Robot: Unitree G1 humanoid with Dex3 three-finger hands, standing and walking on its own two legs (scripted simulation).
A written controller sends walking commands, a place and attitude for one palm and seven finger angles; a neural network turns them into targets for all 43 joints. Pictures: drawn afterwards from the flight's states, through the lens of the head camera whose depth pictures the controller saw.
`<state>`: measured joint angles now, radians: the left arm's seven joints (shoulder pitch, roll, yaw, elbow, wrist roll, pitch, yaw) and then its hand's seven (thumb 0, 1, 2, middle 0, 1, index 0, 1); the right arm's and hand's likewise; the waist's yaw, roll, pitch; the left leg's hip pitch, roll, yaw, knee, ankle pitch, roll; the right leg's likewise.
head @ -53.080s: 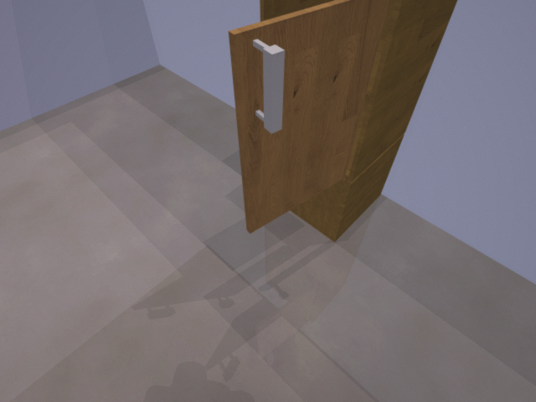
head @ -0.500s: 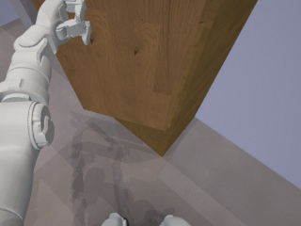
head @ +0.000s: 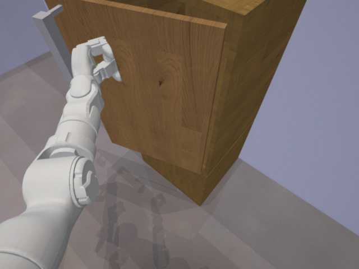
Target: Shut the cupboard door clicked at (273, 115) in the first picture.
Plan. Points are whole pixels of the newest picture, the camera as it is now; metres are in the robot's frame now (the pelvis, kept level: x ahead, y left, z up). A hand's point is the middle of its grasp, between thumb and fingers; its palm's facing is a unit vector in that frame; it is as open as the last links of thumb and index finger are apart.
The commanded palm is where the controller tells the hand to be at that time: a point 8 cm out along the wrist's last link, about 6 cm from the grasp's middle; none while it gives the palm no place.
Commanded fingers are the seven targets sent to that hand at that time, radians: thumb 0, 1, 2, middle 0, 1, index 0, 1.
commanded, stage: pull the fist back off the door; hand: left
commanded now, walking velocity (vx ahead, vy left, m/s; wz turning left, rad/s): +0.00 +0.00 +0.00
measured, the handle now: (66, 45) +0.61 +0.22 +0.17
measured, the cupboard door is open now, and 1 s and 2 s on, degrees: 18 18 18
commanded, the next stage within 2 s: draw the hand back to the body in 0.44 s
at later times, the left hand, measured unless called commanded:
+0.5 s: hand (110, 85) +0.45 +0.10 +0.18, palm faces +0.06 -1.00 -0.01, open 3.1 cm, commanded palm +0.42 +0.15 +0.17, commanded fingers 0.00 0.90 0.90 -1.30 -1.50 -1.30 -1.50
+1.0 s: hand (60, 127) +0.35 +0.17 +0.18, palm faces +0.10 -0.99 -0.02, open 3.1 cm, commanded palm +0.31 +0.22 +0.18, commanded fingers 0.00 0.90 0.90 -1.22 -1.41 -1.22 -1.41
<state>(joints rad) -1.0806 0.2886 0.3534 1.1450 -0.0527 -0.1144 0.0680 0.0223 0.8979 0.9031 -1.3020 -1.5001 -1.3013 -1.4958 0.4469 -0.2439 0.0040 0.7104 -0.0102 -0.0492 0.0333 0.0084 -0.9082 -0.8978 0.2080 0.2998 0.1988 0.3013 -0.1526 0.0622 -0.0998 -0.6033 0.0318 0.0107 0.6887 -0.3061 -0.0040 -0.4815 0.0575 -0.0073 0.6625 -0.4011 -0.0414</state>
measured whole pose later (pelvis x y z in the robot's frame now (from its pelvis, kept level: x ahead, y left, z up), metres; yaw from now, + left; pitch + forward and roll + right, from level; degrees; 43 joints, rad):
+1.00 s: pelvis -0.01 +0.01 +0.01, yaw +0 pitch +0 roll +0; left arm -0.33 0.21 0.17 0.25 -0.18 0.06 -0.03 0.02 0.90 0.90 -1.30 -1.50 -1.30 -1.50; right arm 0.26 -0.26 0.01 0.65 0.06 -0.04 -0.05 0.02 -0.91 -0.90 0.20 0.30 0.19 0.30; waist 0.00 0.05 -0.06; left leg -0.30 0.00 0.02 0.56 -0.26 0.01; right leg -0.19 0.03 0.00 0.54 -0.36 -0.03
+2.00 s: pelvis +0.00 +0.02 +0.03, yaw +2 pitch -4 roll +0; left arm 0.43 0.32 0.34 -0.32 -0.08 -0.08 0.10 0.02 0.89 0.90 -0.24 -0.33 -0.24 -0.33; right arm 0.17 -0.24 0.01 0.63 0.02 -0.06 -0.07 0.01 -0.91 -0.90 0.20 0.30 0.20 0.30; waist 0.07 0.07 0.00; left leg -0.15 -0.02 0.01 0.42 -0.20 0.02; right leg -0.02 0.01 -0.01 0.38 -0.30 -0.01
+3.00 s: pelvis -0.11 +0.05 +0.01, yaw +4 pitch -1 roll -2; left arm 0.53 0.40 0.40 -0.48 -0.04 -0.18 0.15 0.02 0.89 0.90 -0.22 -0.30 -0.21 -0.30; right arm 0.26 -0.23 0.00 0.58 0.01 0.01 -0.08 0.01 -0.91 -0.90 0.21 0.30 0.20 0.30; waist 0.01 0.02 -0.02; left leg -0.48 -0.02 0.02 0.62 -0.29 0.04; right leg -0.33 0.00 -0.01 0.56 -0.23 0.01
